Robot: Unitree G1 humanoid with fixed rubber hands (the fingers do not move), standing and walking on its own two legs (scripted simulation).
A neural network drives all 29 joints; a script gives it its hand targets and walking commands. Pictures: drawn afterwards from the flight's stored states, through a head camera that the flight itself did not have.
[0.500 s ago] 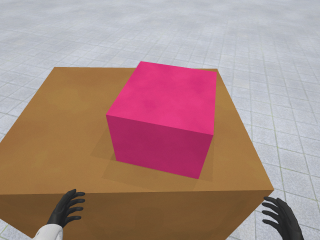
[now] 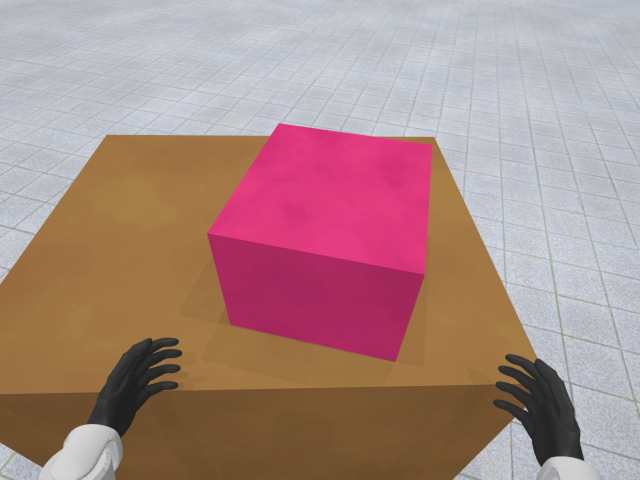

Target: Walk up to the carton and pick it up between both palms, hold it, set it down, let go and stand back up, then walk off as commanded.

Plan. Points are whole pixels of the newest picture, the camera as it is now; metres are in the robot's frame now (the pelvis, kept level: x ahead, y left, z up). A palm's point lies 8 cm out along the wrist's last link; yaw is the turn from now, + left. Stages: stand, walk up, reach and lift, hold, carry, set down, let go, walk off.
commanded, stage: reach and lift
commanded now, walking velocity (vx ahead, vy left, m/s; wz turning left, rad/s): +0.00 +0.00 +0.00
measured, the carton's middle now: (332, 233) +0.50 +0.01 +0.03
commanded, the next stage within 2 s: none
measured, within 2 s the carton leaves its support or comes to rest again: neither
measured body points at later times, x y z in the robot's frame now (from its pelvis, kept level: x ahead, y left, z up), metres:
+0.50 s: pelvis +0.02 +0.00 +0.00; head +0.02 +0.01 +0.45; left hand +0.29 +0.25 +0.05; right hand +0.27 -0.21 +0.07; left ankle +0.03 +0.07 -0.74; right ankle +0.02 -0.15 -0.74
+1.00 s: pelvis +0.02 +0.00 +0.00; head +0.04 +0.01 +0.45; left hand +0.36 +0.23 +0.11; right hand +0.34 -0.21 +0.13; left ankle +0.03 +0.07 -0.74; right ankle +0.02 -0.15 -0.74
